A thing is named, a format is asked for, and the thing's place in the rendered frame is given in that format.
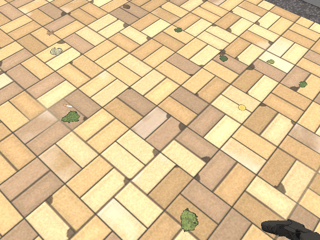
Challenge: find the right robot hand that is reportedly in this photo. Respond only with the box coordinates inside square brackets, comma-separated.
[261, 219, 320, 240]

